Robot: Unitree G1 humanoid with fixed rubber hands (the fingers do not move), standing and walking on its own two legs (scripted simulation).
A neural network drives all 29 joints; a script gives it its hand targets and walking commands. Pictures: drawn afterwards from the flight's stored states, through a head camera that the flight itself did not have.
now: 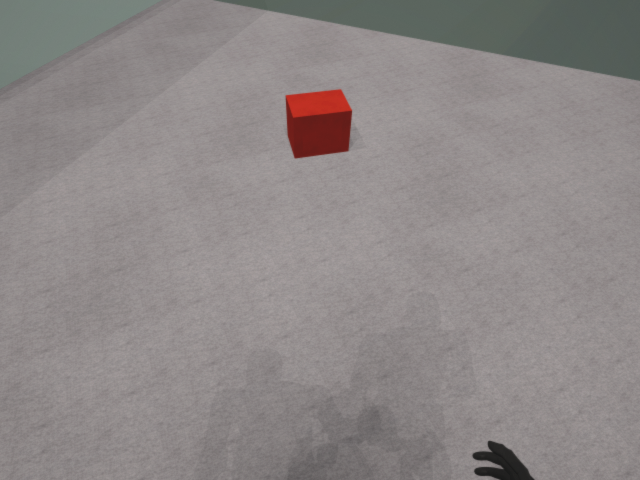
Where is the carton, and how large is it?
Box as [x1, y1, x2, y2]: [286, 89, 351, 157]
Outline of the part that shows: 340,89 286,95 287,131 294,157 346,151 348,149 351,109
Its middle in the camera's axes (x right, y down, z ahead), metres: -0.01 -0.57 +1.92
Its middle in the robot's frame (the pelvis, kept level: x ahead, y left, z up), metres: +1.75 +0.09 -0.65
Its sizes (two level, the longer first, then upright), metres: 0.276 0.192 0.230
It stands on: the floor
